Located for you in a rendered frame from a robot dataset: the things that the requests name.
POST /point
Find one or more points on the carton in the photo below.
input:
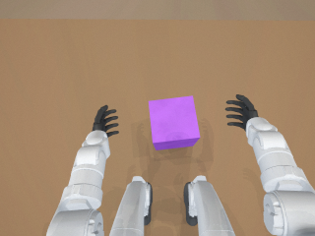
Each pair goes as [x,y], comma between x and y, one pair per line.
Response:
[174,122]

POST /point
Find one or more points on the left robot hand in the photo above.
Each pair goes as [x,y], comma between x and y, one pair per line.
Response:
[100,122]

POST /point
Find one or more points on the robot right shin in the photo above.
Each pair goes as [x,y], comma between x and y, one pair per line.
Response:
[193,210]

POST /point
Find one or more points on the right robot hand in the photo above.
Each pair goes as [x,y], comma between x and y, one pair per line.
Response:
[247,111]

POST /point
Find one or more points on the left robot thigh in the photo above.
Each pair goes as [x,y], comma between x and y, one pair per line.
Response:
[130,217]

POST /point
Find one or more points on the robot right forearm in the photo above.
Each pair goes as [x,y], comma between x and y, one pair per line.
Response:
[278,168]

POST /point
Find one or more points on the robot left forearm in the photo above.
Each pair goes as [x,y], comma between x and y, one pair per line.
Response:
[84,188]

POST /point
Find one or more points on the right robot upper arm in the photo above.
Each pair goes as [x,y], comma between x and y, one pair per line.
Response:
[289,213]

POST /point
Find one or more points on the left robot upper arm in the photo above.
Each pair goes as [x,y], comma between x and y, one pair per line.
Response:
[77,222]

